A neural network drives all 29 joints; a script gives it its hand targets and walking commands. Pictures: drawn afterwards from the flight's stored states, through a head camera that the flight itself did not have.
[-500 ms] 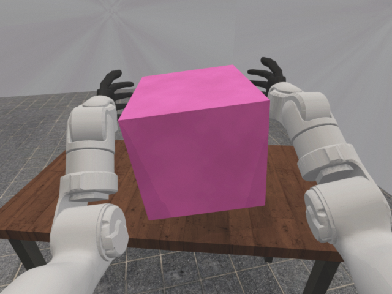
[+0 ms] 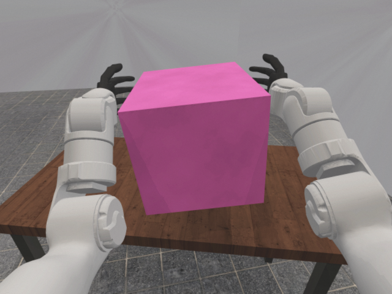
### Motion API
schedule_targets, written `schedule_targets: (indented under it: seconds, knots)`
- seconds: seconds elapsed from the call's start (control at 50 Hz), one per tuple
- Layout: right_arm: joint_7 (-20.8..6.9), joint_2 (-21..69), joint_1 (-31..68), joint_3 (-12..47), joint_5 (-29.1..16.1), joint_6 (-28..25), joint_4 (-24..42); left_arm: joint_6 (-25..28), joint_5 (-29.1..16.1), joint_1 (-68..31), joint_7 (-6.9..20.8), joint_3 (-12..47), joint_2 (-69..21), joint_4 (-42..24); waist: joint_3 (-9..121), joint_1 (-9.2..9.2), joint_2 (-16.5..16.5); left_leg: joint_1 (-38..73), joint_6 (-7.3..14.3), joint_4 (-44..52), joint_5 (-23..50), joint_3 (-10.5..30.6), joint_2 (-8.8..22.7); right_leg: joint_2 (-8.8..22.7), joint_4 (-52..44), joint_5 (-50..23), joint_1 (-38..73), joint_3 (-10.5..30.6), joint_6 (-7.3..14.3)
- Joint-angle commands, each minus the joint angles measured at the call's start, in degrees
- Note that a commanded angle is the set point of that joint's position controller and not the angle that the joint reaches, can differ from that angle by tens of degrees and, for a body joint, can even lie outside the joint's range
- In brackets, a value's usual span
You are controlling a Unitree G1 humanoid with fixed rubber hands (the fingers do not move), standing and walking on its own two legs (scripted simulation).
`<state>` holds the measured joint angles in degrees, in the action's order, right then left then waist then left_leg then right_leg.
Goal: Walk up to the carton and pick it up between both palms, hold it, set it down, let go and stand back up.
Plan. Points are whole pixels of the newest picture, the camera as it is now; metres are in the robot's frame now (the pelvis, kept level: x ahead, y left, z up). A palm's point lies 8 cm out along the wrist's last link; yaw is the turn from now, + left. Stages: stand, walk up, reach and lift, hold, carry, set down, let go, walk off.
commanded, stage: hold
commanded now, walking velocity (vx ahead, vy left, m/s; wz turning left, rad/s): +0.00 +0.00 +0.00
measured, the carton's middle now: (196, 128) +0.39 -0.01 +0.26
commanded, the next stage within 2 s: none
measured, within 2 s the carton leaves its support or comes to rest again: neither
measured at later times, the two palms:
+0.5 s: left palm (102, 101) +0.36 +0.16 +0.33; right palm (272, 94) +0.36 -0.15 +0.34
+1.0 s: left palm (106, 98) +0.35 +0.15 +0.34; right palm (280, 91) +0.35 -0.16 +0.35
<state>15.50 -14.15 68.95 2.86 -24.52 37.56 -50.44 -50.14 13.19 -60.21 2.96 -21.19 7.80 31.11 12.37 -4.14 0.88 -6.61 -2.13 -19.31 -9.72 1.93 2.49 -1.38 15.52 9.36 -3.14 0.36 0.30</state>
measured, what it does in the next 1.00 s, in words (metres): stands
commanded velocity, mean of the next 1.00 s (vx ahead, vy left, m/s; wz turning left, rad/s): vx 0.00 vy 0.00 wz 0.00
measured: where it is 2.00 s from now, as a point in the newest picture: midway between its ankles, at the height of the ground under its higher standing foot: outside the picture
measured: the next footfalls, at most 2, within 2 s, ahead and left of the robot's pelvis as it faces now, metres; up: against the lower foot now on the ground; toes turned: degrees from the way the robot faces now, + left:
none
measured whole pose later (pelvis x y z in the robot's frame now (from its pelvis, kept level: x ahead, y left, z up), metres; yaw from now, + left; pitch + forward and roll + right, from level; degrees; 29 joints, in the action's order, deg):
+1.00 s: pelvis -0.01 +0.00 +0.00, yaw +0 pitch -3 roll -1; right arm 15.2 -14.1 68.4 2.2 -24.1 37.9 -50.2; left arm -49.8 13.3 -60.0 2.0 -22.0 6.8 30.6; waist 13.2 -4.0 1.4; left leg -6.9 -2.0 -19.8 -9.6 2.3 2.3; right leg -1.6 16.2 9.3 -3.5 1.2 0.2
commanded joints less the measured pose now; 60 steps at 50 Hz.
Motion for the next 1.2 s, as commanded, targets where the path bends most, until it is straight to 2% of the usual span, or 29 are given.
schedule_targets:
  seconds: [0.0, 0.06, 0.12, 0.18, 0.2, 0.22, 0.24, 0.28, 0.3, 0.32, 0.34, 0.38, 0.42, 0.44, 0.54, 0.56, 0.62, 0.7, 0.74, 0.8, 0.82, 0.86, 0.88, 0.9, 0.94, 0.96, 1.1, 1.14, 1.18]
  knots:
    - [-8.19, 35.0, 37.79, 8.53, -10.7, -0.65, 17.44, 3.91, -10.28, -36.25, 8.23, 19.04, -32.94, -11.66, 13.98, -0.55, 1.96, 6.14, -1.8, 0.23, 16.62, -0.9, -4.53, -3.31, -1.19, -13.61, 3.14, 0.48, -1.6]
    - [-8.27, 37.73, 39.56, 9.19, -10.65, -0.8, 19.56, 4.05, -11.37, -38.01, 7.36, 18.86, -32.09, -13.2, 15.09, 0.33, -0.78, 5.9, -1.15, -0.21, 15.04, -1.32, -4.96, -3.59, -0.81, -11.79, 2.24, -0.04, -2.64]
    - [-8.63, 37.3, 38.68, 8.69, -11.11, -0.46, 19.03, 4.22, -12.15, -39.63, 6.98, 21.09, -33.42, -16.06, 14.8, -0.06, 1.97, 5.71, -1.41, 0.08, 14.11, -1.52, -4.69, -3.09, -0.67, -11.62, 2.23, 0.53, -1.95]
    - [-8.71, 36.32, 37.08, 8.65, -10.69, 0.17, 17.06, 3.69, -11.58, -37.96, 6.34, 18.38, -32.03, -12.56, 11.77, 0.73, -1.02, 4.31, -1.4, 0.76, 13.09, -1.7, -4.56, -3.04, -1.28, -9.72, 1.47, 0.8, -2.33]
    - [-8.6, 37.24, 37.62, 9.04, -9.94, 0.18, 17.64, 3.73, -10.51, -38.43, 6.32, 18.21, -31.84, -12.73, 11.83, -0.11, -0.25, 6.03, -1.2, 0.34, 13.74, -1.58, -5.03, -3.48, -1.17, -11.01, 1.0, 0.54, -2.77]
    - [-8.4, 38.06, 37.56, 9.93, -10.94, -0.12, 20.66, 4.1, -11.79, -38.46, 6.4, 19.25, -32.6, -15.82, 15.75, 0.93, 0.45, 6.1, -1.06, 0.27, 14.75, -1.34, -4.8, -3.13, -0.6, -13.41, 3.47, 0.89, -2.81]
    - [-7.97, 37.26, 37.7, 8.95, -10.73, -0.34, 19.39, 3.92, -12.39, -38.66, 6.6, 20.03, -33.22, -15.77, 15.74, -0.18, 0.44, 6.55, -1.13, -0.66, 16.14, -1.41, -4.86, -2.8, -1.06, -13.92, 2.04, 1.23, -2.38]
    - [-8.04, 36.48, 36.53, 9.21, -10.2, 0.17, 18.44, 2.97, -9.74, -36.45, 7.0, 17.99, -32.38, -11.56, 12.51, 0.58, -0.18, 6.57, -1.41, 0.08, 14.79, -1.63, -4.92, -3.09, -0.96, -12.09, 0.69, 0.58, -2.43]
    - [-8.06, 35.66, 36.05, 8.72, -9.92, 0.46, 18.35, 2.57, -9.92, -36.35, 7.49, 18.64, -32.57, -9.99, 11.02, -0.12, 0.9, 5.82, -1.27, 0.67, 13.02, -1.25, -4.55, -3.06, -1.65, -11.2, 1.0, 0.53, -2.29]
    - [-7.98, 36.13, 36.83, 7.78, -9.65, 0.41, 17.43, 2.9, -9.8, -36.15, 7.64, 17.36, -32.07, -11.16, 11.4, 0.12, -1.38, 5.12, -0.8, 0.98, 12.26, -1.26, -4.64, -3.08, -1.71, -9.21, 1.53, 0.26, -2.21]
    - [-7.78, 36.08, 37.34, 8.46, -9.57, 0.27, 18.37, 2.68, -9.8, -36.0, 7.84, 17.81, -32.71, -8.85, 10.09, -0.03, -0.89, 5.19, -0.68, 1.09, 11.66, -1.72, -4.89, -2.63, -2.2, -8.8, -0.03, 0.33, -2.26]
    - [-7.58, 36.38, 36.61, 8.78, -10.18, -0.39, 21.03, 3.02, -10.73, -36.96, 8.02, 20.49, -34.74, -15.34, 15.44, -1.09, 3.17, 7.16, -1.8, -0.01, 16.61, -1.93, -4.38, -3.29, -0.5, -14.74, 4.02, 0.47, -1.86]
    - [-7.53, 35.09, 36.91, 8.07, -10.04, -0.15, 18.98, 2.2, -10.9, -36.06, 8.17, 21.93, -34.55, -12.5, 12.52, -2.14, 2.32, 6.35, -2.42, 0.0, 15.99, -1.02, -4.61, -3.36, -1.31, -13.37, 3.44, -0.1, -1.81]
    - [-7.61, 34.66, 36.74, 7.8, -8.52, 0.16, 20.29, 2.46, -10.15, -36.9, 8.21, 19.58, -32.68, -12.37, 12.89, -1.62, -0.13, 6.69, -1.46, 0.2, 14.51, -1.01, -4.25, -3.47, -1.93, -10.56, 1.58, 0.39, -1.95]
    - [-8.41, 37.3, 40.11, 8.07, -8.17, 0.47, 16.97, 2.96, -9.7, -39.44, 8.06, 17.0, -33.1, -8.44, 9.77, 0.33, -0.94, 3.31, -0.37, 1.62, 7.11, -1.83, -4.41, -3.16, -2.08, -4.42, -0.77, 0.38, -1.79]
    - [-8.79, 37.05, 39.85, 7.75, -9.58, -0.04, 18.02, 3.6, -10.32, -38.82, 7.78, 17.99, -32.95, -9.47, 11.11, 0.55, 1.17, 3.41, -0.73, 1.43, 8.62, -1.76, -4.29, -3.41, -1.34, -6.73, 0.57, 0.16, -1.79]
    - [-8.22, 36.82, 38.28, 9.33, -10.65, -0.23, 18.15, 3.36, -10.14, -35.83, 7.4, 18.85, -32.78, -11.04, 14.26, 0.38, 0.71, 6.52, -1.15, -0.22, 16.25, -1.61, -4.69, -3.36, -0.84, -12.98, 1.83, 0.81, -2.2]
    - [-7.6, 35.97, 38.15, 9.43, -10.7, 0.01, 19.05, 2.86, -10.46, -36.03, 7.76, 18.27, -33.26, -9.55, 11.67, -0.13, -0.61, 6.92, -1.87, -0.18, 17.27, -1.12, -4.47, -3.37, -1.55, -13.9, 1.93, 0.63, -2.22]
    - [-7.8, 35.87, 36.48, 8.13, -9.67, 0.3, 17.77, 2.66, -9.24, -35.66, 8.19, 17.27, -33.73, -10.39, 10.2, -0.83, 0.79, 5.68, -1.41, 0.94, 13.52, -1.46, -4.64, -3.22, -1.72, -11.73, 1.98, 0.44, -2.09]
    - [-8.93, 36.09, 39.83, 6.82, -9.05, -0.11, 15.67, 3.37, -10.18, -39.87, 8.09, 17.46, -32.62, -8.0, 10.16, -0.15, 1.32, 1.9, -0.9, 1.87, 4.17, -1.95, -4.37, -2.91, -2.2, -2.39, -0.81, 0.45, -1.61]
    - [-9.2, 37.13, 41.38, 6.28, -9.39, -0.53, 17.16, 4.24, -11.09, -40.96, 7.58, 18.5, -33.17, -10.88, 11.59, 0.01, 1.01, 1.92, -0.65, 2.25, 5.03, -1.5, -3.94, -3.45, -1.36, -3.08, -0.65, -0.09, -1.59]
    - [-9.25, 35.15, 40.01, 5.78, -9.01, -0.21, 15.32, 4.17, -10.45, -39.99, 6.87, 18.9, -33.44, -7.67, 11.61, -0.53, 2.36, 2.39, -1.01, 1.88, 6.56, -1.79, -4.05, -3.07, -1.44, -4.57, -0.85, 0.42, -1.55]
    - [-9.17, 36.73, 40.48, 6.26, -8.58, -0.33, 15.46, 4.36, -10.64, -39.14, 6.83, 17.55, -32.98, -8.28, 12.46, 0.31, -0.05, 3.15, -0.64, 1.7, 7.93, -1.43, -3.99, -3.45, -1.59, -5.04, -0.21, 0.66, -1.57]
    - [-9.05, 35.98, 40.59, 5.89, -8.32, -0.32, 14.1, 4.4, -11.38, -40.5, 6.9, 17.68, -33.65, -7.22, 11.13, -0.71, 0.77, 2.02, -0.68, 2.23, 6.06, -1.45, -3.74, -2.84, -2.08, -5.82, 0.5, 1.16, -1.28]
    - [-8.47, 36.05, 38.11, 6.82, -8.57, -0.1, 14.31, 3.98, -9.59, -37.15, 7.34, 16.27, -33.57, -5.46, 11.02, 0.9, 0.41, 3.47, -0.75, 1.41, 10.38, -2.06, -4.15, -2.77, -1.76, -7.92, 1.97, 0.82, -2.07]
    - [-8.14, 34.96, 38.76, 6.37, -8.68, -0.23, 14.58, 4.05, -9.5, -37.89, 7.72, 16.02, -32.85, -6.63, 10.01, -0.59, -0.83, 3.9, -0.52, 1.54, 11.07, -1.89, -3.98, -2.7, -2.42, -9.12, 1.7, 1.22, -1.99]
    - [-9.18, 35.52, 42.68, 5.09, -7.26, -0.93, 12.58, 5.26, -11.06, -43.29, 7.42, 16.86, -33.4, -3.76, 9.77, 0.44, 0.27, -0.42, -0.07, 2.99, 1.26, -1.91, -3.34, -2.62, -2.1, -0.9, -0.88, 0.7, -1.27]
    - [-9.25, 37.19, 43.81, 6.69, -8.73, -1.68, 16.37, 5.82, -12.3, -42.54, 6.11, 17.38, -33.46, -4.97, 14.23, 1.47, -1.06, 0.94, 0.6, 1.66, 4.79, -1.99, -4.26, -3.07, -1.69, -4.34, -0.4, 1.17, -1.61]
    - [-8.83, 37.38, 42.81, 6.72, -9.17, -1.05, 14.34, 5.94, -11.07, -40.7, 5.95, 15.89, -32.47, -3.54, 12.04, 1.65, -0.81, 3.43, -0.35, 0.67, 8.95, -1.81, -3.98, -2.85, -1.68, -5.53, -2.03, 1.73, -2.16]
